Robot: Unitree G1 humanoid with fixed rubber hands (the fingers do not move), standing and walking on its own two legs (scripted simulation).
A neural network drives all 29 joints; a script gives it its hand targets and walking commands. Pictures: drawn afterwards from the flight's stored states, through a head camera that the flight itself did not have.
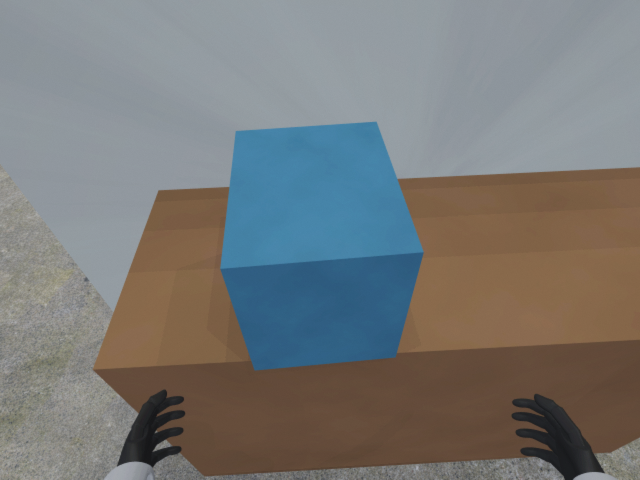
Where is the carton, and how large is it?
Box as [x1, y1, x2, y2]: [220, 122, 423, 369]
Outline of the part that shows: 376,122 236,131 235,133 220,269 254,369 287,367 395,356 423,251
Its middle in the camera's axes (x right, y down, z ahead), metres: +0.00 +0.00 +0.59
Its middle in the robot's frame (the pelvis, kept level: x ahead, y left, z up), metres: +0.43 +0.03 +0.04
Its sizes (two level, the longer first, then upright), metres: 0.268 0.215 0.244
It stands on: a pedestal, 0.70 m high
